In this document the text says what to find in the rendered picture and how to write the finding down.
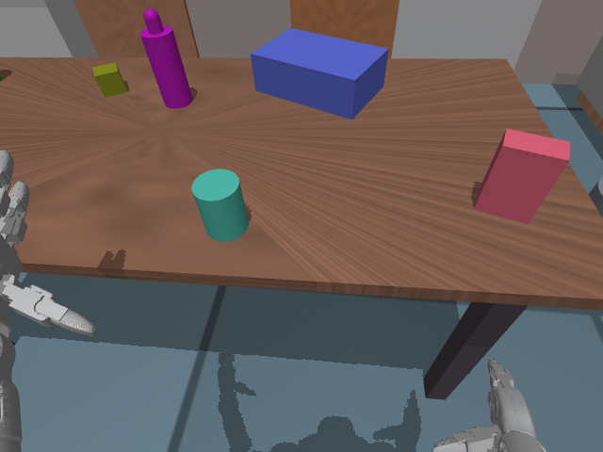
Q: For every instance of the left robot hand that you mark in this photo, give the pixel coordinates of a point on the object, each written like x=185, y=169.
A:
x=34, y=302

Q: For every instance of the right robot arm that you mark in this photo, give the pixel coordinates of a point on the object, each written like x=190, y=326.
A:
x=519, y=442

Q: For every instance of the left robot arm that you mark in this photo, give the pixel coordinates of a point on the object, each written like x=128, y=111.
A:
x=10, y=414

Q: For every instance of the table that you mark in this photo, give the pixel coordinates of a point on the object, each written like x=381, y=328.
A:
x=381, y=205

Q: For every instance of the right robot hand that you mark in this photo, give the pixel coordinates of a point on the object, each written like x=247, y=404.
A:
x=509, y=412

